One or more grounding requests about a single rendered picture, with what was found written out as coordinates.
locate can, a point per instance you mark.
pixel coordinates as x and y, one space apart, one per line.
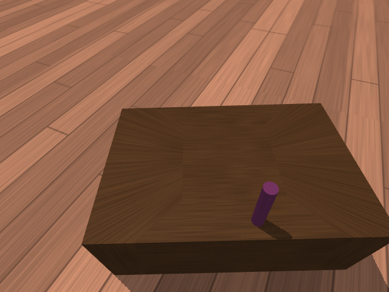
265 201

